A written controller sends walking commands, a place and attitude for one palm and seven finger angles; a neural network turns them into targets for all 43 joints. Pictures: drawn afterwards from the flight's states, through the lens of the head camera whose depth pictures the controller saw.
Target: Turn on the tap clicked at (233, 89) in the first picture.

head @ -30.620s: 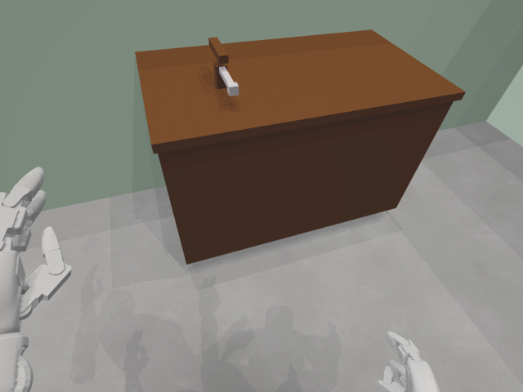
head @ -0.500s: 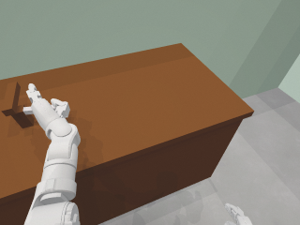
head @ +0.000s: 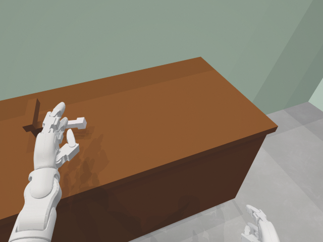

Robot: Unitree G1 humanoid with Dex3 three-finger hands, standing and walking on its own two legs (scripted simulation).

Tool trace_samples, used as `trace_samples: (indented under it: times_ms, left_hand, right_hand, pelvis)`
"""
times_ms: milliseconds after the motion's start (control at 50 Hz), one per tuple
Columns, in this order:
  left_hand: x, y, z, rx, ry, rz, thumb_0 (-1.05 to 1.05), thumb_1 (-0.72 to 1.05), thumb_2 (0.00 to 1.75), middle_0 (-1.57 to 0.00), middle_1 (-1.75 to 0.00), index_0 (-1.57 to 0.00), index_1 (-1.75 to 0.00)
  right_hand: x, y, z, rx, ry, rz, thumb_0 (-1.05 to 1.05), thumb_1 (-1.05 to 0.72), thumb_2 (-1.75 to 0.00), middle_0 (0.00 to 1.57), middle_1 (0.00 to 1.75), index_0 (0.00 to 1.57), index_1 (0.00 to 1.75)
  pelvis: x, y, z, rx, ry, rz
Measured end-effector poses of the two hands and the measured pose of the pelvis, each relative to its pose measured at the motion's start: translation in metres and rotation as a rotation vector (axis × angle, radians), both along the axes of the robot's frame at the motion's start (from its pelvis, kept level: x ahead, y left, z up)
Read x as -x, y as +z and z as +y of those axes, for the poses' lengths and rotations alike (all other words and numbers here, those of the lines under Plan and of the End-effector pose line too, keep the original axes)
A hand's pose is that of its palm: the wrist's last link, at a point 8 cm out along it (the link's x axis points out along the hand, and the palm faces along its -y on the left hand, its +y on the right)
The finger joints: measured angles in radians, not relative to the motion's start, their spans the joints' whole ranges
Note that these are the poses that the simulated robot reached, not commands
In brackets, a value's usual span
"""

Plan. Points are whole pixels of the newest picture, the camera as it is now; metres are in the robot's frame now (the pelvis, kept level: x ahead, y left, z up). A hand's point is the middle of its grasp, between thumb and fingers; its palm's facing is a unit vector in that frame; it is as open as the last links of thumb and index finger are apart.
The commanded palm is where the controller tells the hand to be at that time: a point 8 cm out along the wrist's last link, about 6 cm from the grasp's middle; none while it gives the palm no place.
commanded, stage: draw the hand back beside the body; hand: left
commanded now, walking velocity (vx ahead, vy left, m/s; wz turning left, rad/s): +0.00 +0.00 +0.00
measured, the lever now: (81, 123) +0.46 +0.33 +0.02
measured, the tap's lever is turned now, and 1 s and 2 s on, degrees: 75 75 75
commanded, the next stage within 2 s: step back with the hand held close in 0.88 s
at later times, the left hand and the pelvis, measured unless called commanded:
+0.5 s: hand (57, 165) +0.22 +0.24 +0.14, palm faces +0.35 -0.89 -0.31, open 7.5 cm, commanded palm +0.18 +0.28 +0.16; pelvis +0.01 +0.00 +0.00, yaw +0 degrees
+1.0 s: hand (45, 173) +0.20 +0.24 +0.16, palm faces +0.38 -0.86 -0.33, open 7.4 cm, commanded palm +0.16 +0.29 +0.17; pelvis +0.00 +0.01 +0.00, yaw +0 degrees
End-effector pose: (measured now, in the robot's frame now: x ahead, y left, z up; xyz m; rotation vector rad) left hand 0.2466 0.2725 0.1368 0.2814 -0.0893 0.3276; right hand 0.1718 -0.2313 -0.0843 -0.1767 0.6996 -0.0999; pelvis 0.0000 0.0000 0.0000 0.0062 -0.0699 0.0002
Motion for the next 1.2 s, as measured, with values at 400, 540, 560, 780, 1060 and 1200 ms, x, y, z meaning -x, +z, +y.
trace_samples:
  times_ms: [400, 540, 560, 780, 1060, 1200]
  left_hand:
    - [0.053, 0.017, 0.01, -0.056, 0.022, -0.028, 0.01, 0.89, 0.9, -0.2, -0.28, -0.19, -0.28]
    - [0.066, 0.022, 0.008, -0.081, 0.012, -0.033, 0.02, 0.89, 0.9, -0.21, -0.3, -0.2, -0.3]
    - [0.068, 0.024, 0.008, -0.089, 0.011, -0.04, 0.02, 0.89, 0.9, -0.21, -0.3, -0.2, -0.3]
    - [0.089, 0.03, 0.014, -0.111, 0.043, -0.054, 0.01, 0.89, 0.9, -0.21, -0.3, -0.2, -0.31]
    - [0.09, 0.042, 0.016, -0.148, 0.036, -0.106, 0.02, 0.89, 0.9, -0.21, -0.31, -0.21, -0.31]
    - [0.088, 0.045, 0.029, -0.187, 0.037, -0.124, 0.01, 0.89, 0.9, -0.21, -0.3, -0.2, -0.31]
  right_hand:
    - [-0.026, 0.013, 0.02, -0.002, 0.07, -0.051, 0.01, -0.9, -0.9, 0.2, 0.3, 0.2, 0.3]
    - [-0.026, 0.016, 0.019, 0.007, 0.062, -0.065, 0.02, -0.9, -0.9, 0.2, 0.3, 0.2, 0.3]
    - [-0.026, 0.016, 0.02, 0.007, 0.062, -0.07, 0.02, -0.9, -0.9, 0.2, 0.3, 0.2, 0.3]
    - [-0.025, 0.016, 0.024, 0.001, 0.072, -0.079, 0.02, -0.9, -0.9, 0.2, 0.3, 0.2, 0.3]
    - [-0.018, 0.016, 0.028, 0.005, 0.077, -0.081, 0.02, -0.9, -0.9, 0.2, 0.3, 0.2, 0.3]
    - [-0.003, 0.015, 0.024, 0.029, 0.042, -0.029, 0.01, -0.9, -0.9, 0.2, 0.3, 0.2, 0.3]
  pelvis:
    - [-0.011, 0.002, 0.005, 0.003, -0.004, -0.022]
    - [-0.011, 0.001, 0.005, 0.007, -0.007, -0.027]
    - [-0.011, 0.001, 0.005, 0.007, -0.007, -0.028]
    - [-0.006, 0.0, 0.006, 0.012, 0.003, -0.031]
    - [0.0, 0.0, 0.007, 0.02, 0.007, -0.024]
    - [0.013, -0.002, 0.014, 0.03, -0.004, 0.029]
